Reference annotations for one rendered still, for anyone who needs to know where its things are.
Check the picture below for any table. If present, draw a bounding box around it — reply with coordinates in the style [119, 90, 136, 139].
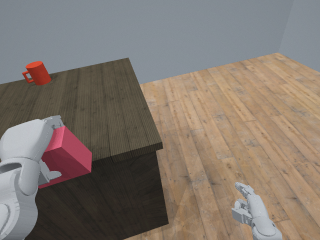
[0, 58, 169, 240]

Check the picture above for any left robot forearm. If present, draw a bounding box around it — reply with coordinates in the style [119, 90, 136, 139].
[0, 157, 41, 240]

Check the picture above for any sponge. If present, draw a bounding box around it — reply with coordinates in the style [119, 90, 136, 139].
[38, 126, 92, 189]

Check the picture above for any robot left hand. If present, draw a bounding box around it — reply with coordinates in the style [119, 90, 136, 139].
[0, 115, 64, 186]

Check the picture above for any right robot forearm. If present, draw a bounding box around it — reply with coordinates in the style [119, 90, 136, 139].
[251, 216, 283, 240]

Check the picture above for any robot right hand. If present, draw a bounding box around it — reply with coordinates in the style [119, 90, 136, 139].
[231, 182, 270, 227]

